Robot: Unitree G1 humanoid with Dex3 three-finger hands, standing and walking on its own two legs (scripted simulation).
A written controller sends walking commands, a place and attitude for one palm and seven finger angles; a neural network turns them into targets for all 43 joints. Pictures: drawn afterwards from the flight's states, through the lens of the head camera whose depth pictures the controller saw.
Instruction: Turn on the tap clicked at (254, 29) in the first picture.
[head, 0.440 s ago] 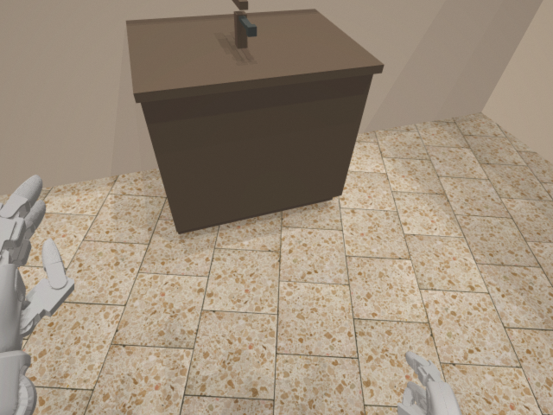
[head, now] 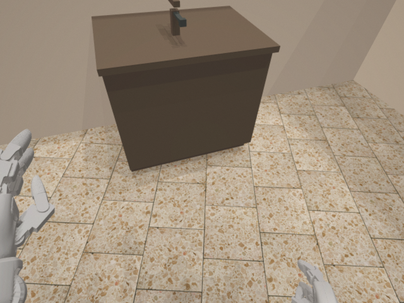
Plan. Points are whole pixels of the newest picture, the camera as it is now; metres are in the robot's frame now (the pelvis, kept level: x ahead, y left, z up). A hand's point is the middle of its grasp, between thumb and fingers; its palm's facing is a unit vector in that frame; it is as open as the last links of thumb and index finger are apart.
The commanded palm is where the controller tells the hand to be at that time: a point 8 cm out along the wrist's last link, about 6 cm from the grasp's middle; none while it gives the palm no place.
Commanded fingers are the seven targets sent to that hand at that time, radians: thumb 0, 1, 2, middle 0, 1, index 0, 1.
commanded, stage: walk to a spot facing it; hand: left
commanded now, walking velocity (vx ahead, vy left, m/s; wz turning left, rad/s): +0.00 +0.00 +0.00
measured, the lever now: (182, 22) +1.15 +0.16 +0.09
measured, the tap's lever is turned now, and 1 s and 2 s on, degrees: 0 0 0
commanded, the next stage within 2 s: turn to face it in 1.36 s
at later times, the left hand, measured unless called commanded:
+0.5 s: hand (135, 170) +0.29 +0.14 +0.16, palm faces +0.28 -0.88 -0.38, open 7.5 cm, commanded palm +0.23 +0.20 +0.18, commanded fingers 0.00 0.90 0.90 -0.20 -0.30 -0.20 -0.30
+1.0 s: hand (180, 108) +0.46 +0.08 +0.16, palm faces +0.19 -0.91 -0.37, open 7.4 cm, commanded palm +0.42 +0.13 +0.18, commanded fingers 0.00 0.90 0.90 -0.20 -0.30 -0.20 -0.30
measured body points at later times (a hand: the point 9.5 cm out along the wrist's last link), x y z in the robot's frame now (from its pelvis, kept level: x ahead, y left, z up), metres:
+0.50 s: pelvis +0.03 -0.05 -0.02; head +0.03 -0.07 +0.43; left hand +0.27 +0.18 +0.18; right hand +0.15 -0.29 -0.12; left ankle +0.02 +0.11 -0.70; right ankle +0.04 -0.11 -0.74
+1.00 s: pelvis +0.18 -0.09 -0.02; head +0.19 -0.09 +0.43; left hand +0.44 +0.13 +0.18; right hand +0.27 -0.37 -0.10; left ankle +0.26 +0.01 -0.74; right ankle +0.05 -0.12 -0.70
